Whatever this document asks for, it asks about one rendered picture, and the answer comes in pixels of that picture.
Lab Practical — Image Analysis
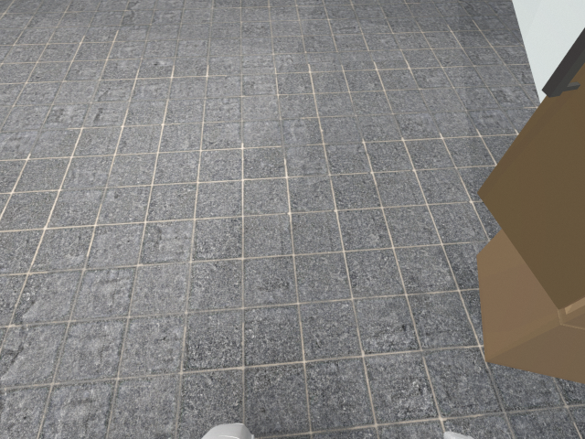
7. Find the handle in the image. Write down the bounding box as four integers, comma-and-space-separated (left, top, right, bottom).
542, 27, 585, 98

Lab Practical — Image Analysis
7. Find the cupboard door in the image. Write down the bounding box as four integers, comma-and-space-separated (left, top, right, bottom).
477, 63, 585, 310

